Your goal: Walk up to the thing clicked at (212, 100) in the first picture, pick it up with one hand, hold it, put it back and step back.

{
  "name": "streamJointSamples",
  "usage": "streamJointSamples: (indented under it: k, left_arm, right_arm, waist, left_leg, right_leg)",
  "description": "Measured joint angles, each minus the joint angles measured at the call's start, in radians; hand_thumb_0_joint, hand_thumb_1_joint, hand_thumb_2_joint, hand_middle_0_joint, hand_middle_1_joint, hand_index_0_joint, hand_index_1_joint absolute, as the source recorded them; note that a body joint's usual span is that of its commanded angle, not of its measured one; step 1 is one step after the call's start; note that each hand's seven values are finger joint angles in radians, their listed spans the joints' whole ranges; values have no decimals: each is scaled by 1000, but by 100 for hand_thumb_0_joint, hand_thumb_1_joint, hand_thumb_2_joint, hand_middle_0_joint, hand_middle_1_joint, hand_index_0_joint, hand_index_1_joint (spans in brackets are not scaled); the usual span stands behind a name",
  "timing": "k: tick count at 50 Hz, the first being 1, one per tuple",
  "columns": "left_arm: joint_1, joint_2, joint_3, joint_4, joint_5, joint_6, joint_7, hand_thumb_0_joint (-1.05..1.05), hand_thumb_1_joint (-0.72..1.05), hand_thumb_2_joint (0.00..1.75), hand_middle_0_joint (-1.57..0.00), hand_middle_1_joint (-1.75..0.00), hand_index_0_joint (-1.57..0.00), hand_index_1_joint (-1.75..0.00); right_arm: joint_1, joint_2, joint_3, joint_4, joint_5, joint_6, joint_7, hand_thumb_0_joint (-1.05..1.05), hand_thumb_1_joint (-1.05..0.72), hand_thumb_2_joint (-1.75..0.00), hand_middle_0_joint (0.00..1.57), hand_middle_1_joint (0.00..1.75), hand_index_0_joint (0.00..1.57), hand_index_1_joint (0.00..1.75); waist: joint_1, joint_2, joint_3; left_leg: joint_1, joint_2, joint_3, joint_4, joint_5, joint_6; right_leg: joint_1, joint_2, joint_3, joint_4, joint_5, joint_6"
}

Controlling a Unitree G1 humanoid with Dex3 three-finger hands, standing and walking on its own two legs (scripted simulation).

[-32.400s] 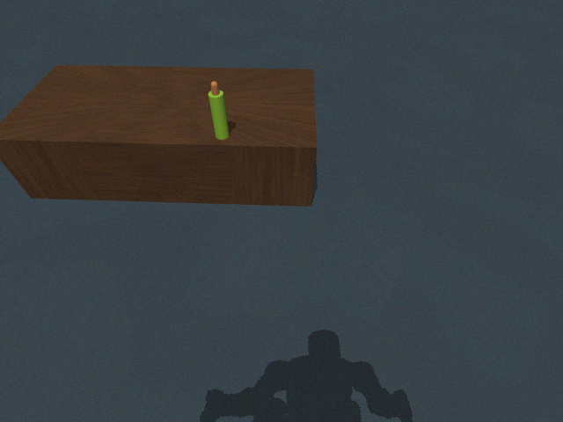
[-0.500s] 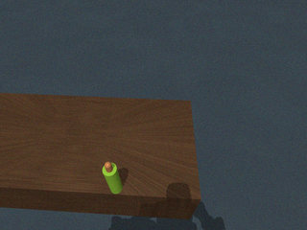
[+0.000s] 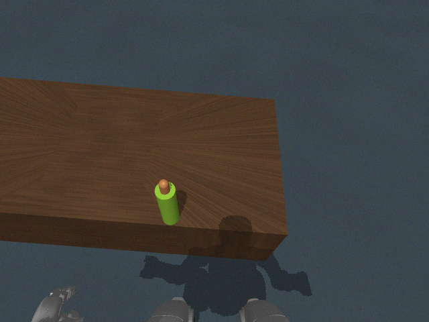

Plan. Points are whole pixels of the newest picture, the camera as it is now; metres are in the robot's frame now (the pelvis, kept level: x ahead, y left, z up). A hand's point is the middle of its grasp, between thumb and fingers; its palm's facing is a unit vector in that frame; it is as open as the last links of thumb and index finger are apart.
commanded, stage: step back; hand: left
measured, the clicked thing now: (167, 201) +0.45 +0.14 -0.27
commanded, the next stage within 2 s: none
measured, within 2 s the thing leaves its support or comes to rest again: neither
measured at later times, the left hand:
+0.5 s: hand out of the picture -0.07 +0.25 -0.12, palm faces -0.03 -0.91 -0.42, open 7.3 cm
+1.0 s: hand out of the picture -0.12 +0.26 -0.14, palm faces +0.00 -0.94 -0.35, open 7.3 cm
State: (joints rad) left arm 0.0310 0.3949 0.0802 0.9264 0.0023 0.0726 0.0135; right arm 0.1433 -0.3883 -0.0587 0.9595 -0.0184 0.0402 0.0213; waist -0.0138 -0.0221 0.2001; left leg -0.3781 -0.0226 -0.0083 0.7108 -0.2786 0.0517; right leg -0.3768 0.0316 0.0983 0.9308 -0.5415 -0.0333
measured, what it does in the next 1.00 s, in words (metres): walks backwards: right foot, then left foot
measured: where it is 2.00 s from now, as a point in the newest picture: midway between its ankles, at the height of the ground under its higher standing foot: outside the picture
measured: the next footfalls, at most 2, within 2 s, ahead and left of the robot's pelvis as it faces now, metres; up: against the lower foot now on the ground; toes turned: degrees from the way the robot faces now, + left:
right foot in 0.34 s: -0.08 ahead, -0.13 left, +0.00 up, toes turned -3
left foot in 0.72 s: -0.15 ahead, +0.11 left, +0.00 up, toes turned -1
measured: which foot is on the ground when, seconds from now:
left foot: down 0.00-0.38, up 0.40-0.70, down 0.72-1.00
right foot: up 0.00-0.32, down 0.34-0.76, up 0.78-1.00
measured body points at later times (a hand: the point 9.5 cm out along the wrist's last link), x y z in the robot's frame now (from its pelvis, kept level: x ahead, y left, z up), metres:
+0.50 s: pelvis -0.11 -0.02 +0.02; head -0.07 -0.05 +0.46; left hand -0.07 +0.30 -0.09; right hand -0.01 -0.34 -0.11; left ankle -0.04 +0.11 -0.65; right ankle -0.12 -0.13 -0.72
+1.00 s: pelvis -0.24 +0.00 +0.02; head -0.18 +0.02 +0.46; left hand -0.12 +0.31 -0.11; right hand -0.11 -0.31 -0.08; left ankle -0.19 +0.11 -0.72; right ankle -0.30 -0.15 -0.65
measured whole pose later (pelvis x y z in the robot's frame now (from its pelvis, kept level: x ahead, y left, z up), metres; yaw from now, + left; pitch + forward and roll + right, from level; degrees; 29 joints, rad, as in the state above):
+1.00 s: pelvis -0.24 +0.00 +0.02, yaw -1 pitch -1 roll -1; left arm 0.14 0.38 0.08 0.80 0.00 0.06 0.02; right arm 0.10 -0.36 -0.04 0.84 -0.02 0.03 -0.01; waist 0.01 -0.03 0.18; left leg -0.32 0.01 0.00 0.57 -0.23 0.03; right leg -0.38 0.07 0.13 1.07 -0.51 0.01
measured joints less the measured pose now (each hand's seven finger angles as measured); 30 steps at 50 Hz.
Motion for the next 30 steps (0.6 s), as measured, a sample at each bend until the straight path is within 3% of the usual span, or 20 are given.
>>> streamJointSamples:
  k: [3, 7, 12, 15, 18, 19, 20, 22, 23, 26, 30]
  left_arm:
    - [-3, 8, -2, -15, -6, -1, 4, 1, 91, 90, -20, -30, -21, -30]
    - [53, 13, -2, -22, -2, -7, 1, 1, 91, 90, -20, -30, -21, -30]
    - [123, 14, 1, -7, 3, -2, -2, 1, 91, 90, -20, -30, -21, -30]
    - [149, 3, -1, -1, 5, -7, -10, 1, 91, 90, -20, -30, -21, -30]
    - [178, -20, 1, 11, 9, -22, -19, 1, 91, 90, -20, -30, -21, -30]
    - [185, -36, 1, 16, 16, -24, -22, 1, 91, 90, -20, -30, -21, -30]
    - [200, -44, 0, 15, 22, -23, -26, 1, 91, 90, -20, -30, -21, -30]
    - [230, -43, 0, 2, 35, -17, -30, 1, 91, 90, -20, -30, -21, -30]
    - [241, -43, 2, -2, 37, -17, -27, 1, 91, 90, -20, -30, -21, -30]
    - [245, -48, 7, -11, 35, -15, -16, 1, 91, 90, -20, -30, -21, -30]
    - [199, -41, 7, -69, 34, -25, -6, 1, 91, 90, -20, -30, -21, -30]
  right_arm:
    - [0, 23, 8, -13, -4, 1, -6, 0, -90, -90, 21, 30, 20, 30]
    - [-19, 38, 8, -43, -7, -1, -16, 0, -90, -90, 21, 30, 21, 30]
    - [-52, 45, 13, -88, -6, -12, -19, 0, -90, -90, 21, 30, 21, 30]
    - [-72, 31, 14, -104, -7, -6, -18, 0, -90, -90, 21, 30, 21, 30]
    - [-88, 3, 8, -104, -4, 7, -16, 0, -90, -90, 21, 30, 21, 30]
    - [-87, -8, 3, -97, 0, 13, -17, 0, -90, -90, 21, 30, 21, 30]
    - [-77, -12, -1, -88, 4, 18, -19, 0, -90, -90, 21, 30, 21, 30]
    - [-46, -5, -4, -72, 8, 27, -22, 0, -90, -90, 21, 30, 21, 30]
    - [-33, -4, -3, -64, 11, 30, -20, 0, -90, -90, 21, 30, 20, 30]
    - [7, -18, -1, -62, 17, 20, -22, 0, -90, -90, 21, 30, 20, 30]
    - [47, -35, 6, -62, 19, 11, -35, 0, -90, -90, 21, 30, 20, 30]
  waist:
    - [-6, -10, -2]
    - [9, -20, -13]
    - [19, -27, -16]
    - [26, -13, -13]
    - [28, 35, -19]
    - [19, 70, -19]
    - [16, 82, -31]
    - [47, 55, -63]
    - [62, 40, -70]
    - [52, 43, -89]
    - [34, 61, -76]
  left_leg:
    - [-3, 3, -5, -85, 67, 0]
    - [0, 17, 25, -163, 126, 3]
    - [-13, 27, 61, -179, 160, 1]
    - [-33, 36, 77, -169, 178, -6]
    - [-63, 57, 71, -138, 189, -21]
    - [-70, 67, 47, -123, 171, -24]
    - [-85, 51, 18, -93, 82, -31]
    - [-125, -19, -31, 74, -98, -50]
    - [-136, -52, -52, 167, -127, -54]
    - [-144, -108, -127, 349, -122, -56]
    - [-69, -94, -135, 347, -152, -71]
  right_leg:
    - [-55, 67, 57, 178, -3, -11]
    - [-44, 71, 58, 244, 51, 20]
    - [50, 33, 41, 78, 36, 54]
    - [110, -3, -9, -97, 38, 48]
    - [168, -8, -63, -270, 132, 28]
    - [176, 7, -83, -282, 147, 23]
    - [175, 7, -95, -285, 154, 19]
    - [157, -24, -74, -283, 161, 5]
    - [155, -39, -58, -296, 174, 2]
    - [149, -59, -69, -362, 231, 15]
    - [103, -60, -106, -369, 263, 16]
